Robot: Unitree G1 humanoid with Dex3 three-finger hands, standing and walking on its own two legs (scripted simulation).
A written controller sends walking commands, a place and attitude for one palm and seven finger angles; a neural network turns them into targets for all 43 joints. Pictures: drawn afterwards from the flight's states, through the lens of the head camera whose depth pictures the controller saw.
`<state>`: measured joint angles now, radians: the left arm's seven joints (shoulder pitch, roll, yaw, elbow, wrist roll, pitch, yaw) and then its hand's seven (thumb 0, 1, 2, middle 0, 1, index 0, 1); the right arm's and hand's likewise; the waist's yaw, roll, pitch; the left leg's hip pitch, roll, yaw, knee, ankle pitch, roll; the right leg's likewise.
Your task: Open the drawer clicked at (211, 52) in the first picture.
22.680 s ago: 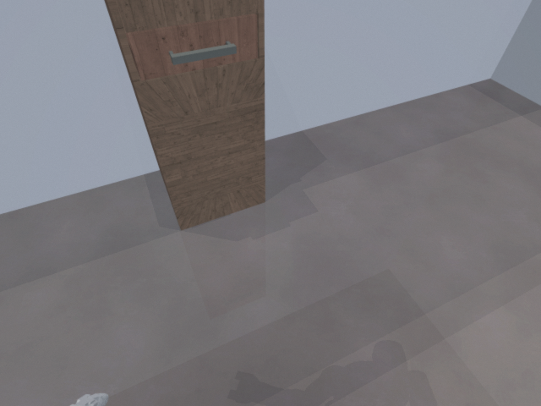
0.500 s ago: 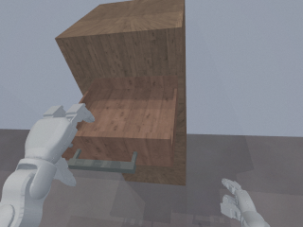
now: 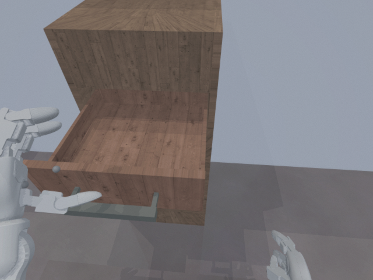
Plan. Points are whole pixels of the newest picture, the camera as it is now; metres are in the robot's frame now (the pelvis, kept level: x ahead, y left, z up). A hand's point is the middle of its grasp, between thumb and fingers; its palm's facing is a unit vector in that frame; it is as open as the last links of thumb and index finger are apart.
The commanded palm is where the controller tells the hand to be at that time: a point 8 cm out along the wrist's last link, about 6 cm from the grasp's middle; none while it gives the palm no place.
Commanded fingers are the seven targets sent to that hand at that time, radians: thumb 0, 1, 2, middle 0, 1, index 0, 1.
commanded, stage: draw the hand back to the body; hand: left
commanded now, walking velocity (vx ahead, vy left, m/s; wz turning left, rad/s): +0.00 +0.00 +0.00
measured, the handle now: (112, 202) +0.25 +0.20 +0.04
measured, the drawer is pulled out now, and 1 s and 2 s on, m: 0.29 0.29 0.29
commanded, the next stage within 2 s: step back with the hand held close in 0.70 s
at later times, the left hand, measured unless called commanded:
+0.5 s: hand (40, 170) +0.20 +0.24 +0.21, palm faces +0.47 -0.79 -0.40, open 8.6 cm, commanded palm +0.15 +0.29 +0.23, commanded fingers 0.00 0.90 0.90 -0.20 -0.30 -0.20 -0.30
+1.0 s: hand (47, 164) +0.21 +0.23 +0.22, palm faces +0.41 -0.77 -0.49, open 7.4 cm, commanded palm +0.14 +0.28 +0.23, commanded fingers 0.00 0.90 0.90 -0.20 -0.30 -0.20 -0.30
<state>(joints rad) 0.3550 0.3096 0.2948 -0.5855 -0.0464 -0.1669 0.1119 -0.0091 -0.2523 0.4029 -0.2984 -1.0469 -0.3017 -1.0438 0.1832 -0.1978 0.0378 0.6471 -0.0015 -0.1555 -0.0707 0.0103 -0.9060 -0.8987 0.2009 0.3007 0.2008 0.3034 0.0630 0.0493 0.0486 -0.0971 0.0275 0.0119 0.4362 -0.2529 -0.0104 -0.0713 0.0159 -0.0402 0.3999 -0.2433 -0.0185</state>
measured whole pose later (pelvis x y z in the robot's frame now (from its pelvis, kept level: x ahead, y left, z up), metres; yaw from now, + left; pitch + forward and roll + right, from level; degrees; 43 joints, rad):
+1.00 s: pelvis +0.00 +0.00 +0.00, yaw +0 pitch +0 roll -1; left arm 0.49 0.39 0.45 -0.59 -0.06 -0.22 0.11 0.01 0.89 0.90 -0.21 -0.31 -0.21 -0.30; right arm 0.16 -0.23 0.00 0.58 0.03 -0.07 -0.06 0.01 -0.91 -0.90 0.20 0.30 0.20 0.30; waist 0.00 0.08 0.01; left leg -0.22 0.03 0.01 0.48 -0.27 0.00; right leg -0.19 0.01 -0.04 0.44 -0.25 -0.01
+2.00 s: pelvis -0.18 +0.00 -0.01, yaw -2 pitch +2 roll +0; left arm 0.58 0.46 0.49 -0.71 -0.05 -0.28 0.12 0.01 0.89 0.90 -0.22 -0.31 -0.22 -0.30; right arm 0.15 -0.18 0.00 0.61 0.02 -0.08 -0.04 0.01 -0.91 -0.90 0.20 0.30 0.20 0.30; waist -0.03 -0.03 0.03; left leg -0.49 -0.01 0.01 0.92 -0.43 -0.03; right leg -0.31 -0.01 -0.03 0.50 -0.23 -0.02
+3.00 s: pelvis -0.24 +0.01 -0.02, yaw +1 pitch -2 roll +0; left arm 0.25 0.18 0.02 0.72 0.04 0.08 0.01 0.01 0.92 0.90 -0.19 -0.30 -0.20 -0.30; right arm 0.19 -0.22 -0.01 0.87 -0.02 -0.01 -0.01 0.01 -0.91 -0.90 0.20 0.30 0.20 0.30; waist -0.05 0.01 0.02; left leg -0.29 -0.02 0.00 0.61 -0.29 0.01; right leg -0.32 -0.03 -0.02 0.61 -0.26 0.00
